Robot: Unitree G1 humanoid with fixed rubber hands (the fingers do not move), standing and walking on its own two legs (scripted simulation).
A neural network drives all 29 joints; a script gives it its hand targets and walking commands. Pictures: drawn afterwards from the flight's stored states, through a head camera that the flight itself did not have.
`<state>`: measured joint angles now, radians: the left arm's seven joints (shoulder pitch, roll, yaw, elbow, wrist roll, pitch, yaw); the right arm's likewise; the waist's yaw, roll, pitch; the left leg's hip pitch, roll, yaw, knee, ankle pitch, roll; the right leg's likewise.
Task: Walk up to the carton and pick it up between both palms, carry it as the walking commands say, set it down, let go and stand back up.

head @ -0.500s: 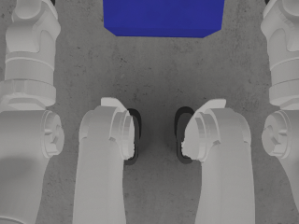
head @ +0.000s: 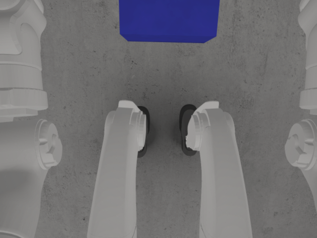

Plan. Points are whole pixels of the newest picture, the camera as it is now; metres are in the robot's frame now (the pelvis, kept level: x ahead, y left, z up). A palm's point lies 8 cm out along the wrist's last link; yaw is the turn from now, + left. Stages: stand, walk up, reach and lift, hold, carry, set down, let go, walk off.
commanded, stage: set down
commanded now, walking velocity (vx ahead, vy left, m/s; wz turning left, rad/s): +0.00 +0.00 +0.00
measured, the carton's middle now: (167, 11) +0.58 +0.00 -0.42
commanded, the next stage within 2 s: let go in 0.56 s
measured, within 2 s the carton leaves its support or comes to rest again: neither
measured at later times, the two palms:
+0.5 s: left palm out of the picture +0.55 +0.23 +0.03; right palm out of the picture +0.55 -0.22 +0.03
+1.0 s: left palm out of the picture +0.41 +0.25 +0.08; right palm out of the picture +0.42 -0.22 +0.07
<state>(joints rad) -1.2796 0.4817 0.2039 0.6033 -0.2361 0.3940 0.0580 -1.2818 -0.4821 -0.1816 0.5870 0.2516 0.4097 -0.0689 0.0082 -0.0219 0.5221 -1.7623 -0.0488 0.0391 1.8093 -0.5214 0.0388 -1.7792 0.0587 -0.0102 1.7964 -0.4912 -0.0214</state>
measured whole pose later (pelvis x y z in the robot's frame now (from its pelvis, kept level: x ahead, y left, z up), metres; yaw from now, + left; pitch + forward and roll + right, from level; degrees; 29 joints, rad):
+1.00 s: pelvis +0.04 +0.01 +0.20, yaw +0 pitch +14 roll -1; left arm -0.57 0.34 0.10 0.37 -0.08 0.30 0.01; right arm -0.56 -0.33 -0.17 0.39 0.07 0.31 -0.01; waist 0.02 0.02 0.50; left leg -0.92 -0.07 -0.01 1.02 -0.34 0.04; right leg -0.91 0.05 0.01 0.99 -0.32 0.00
